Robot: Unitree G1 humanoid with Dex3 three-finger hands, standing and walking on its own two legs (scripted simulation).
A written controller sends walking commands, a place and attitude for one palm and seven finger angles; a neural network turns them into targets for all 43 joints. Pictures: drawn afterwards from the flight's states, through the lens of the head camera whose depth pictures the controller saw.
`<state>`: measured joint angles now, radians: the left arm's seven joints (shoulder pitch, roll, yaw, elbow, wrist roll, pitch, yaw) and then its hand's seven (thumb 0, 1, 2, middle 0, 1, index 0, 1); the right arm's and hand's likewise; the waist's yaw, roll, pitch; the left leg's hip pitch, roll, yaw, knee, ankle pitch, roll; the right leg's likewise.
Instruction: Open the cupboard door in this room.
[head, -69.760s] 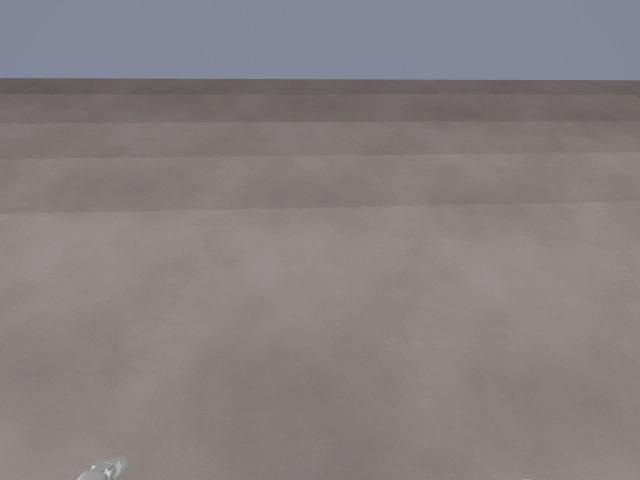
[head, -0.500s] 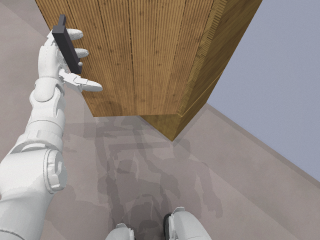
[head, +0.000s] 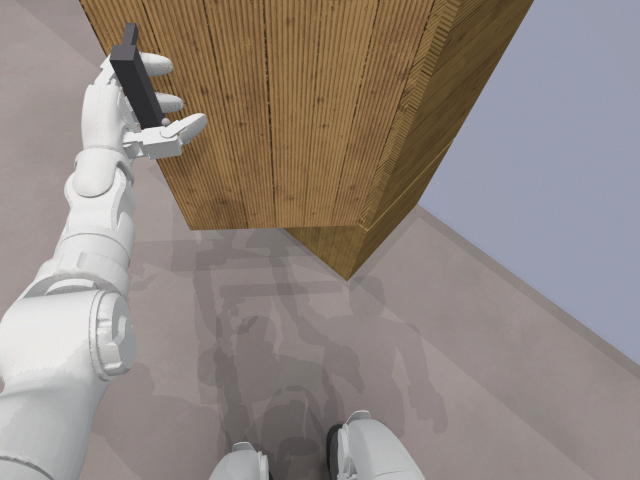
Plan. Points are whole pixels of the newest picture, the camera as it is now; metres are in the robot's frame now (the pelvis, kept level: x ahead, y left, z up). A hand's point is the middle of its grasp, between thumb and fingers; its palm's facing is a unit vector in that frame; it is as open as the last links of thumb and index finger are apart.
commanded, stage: close the thumb around the handle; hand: left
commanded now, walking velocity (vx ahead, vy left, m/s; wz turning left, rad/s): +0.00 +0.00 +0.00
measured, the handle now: (145, 86) +0.57 +0.16 +0.09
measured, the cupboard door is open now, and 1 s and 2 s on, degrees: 45 70 89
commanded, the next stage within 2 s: pull the door open along its arc in 0.28 s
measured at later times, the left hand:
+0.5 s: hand (165, 118) +0.53 +0.14 +0.08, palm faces -0.05 -1.00 -0.01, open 5.5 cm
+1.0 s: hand (199, 222) +0.39 +0.09 +0.09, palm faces +0.06 -0.99 +0.09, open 6.2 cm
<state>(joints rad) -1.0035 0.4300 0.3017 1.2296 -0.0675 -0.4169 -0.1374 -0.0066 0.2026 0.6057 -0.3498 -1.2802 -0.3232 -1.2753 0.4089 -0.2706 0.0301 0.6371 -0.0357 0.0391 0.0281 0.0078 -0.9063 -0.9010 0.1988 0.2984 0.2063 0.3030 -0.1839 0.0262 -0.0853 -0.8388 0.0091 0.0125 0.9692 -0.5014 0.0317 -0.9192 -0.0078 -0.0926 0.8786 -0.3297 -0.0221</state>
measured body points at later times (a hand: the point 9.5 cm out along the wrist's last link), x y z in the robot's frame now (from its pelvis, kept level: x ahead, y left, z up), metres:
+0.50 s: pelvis +0.00 +0.00 +0.00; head +0.14 +0.01 +0.43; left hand +0.53 +0.19 +0.09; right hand -0.02 -0.26 -0.11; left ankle -0.03 +0.10 -0.68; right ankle +0.04 -0.11 -0.68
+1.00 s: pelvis +0.02 +0.00 +0.02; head +0.08 +0.00 +0.47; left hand +0.38 +0.15 +0.09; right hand +0.12 -0.24 -0.08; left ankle -0.03 +0.10 -0.68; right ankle +0.04 -0.11 -0.68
